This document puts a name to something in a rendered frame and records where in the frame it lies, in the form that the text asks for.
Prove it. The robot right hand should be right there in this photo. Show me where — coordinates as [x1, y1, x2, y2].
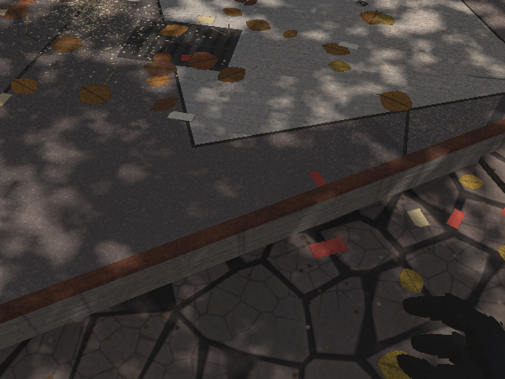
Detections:
[396, 293, 505, 379]

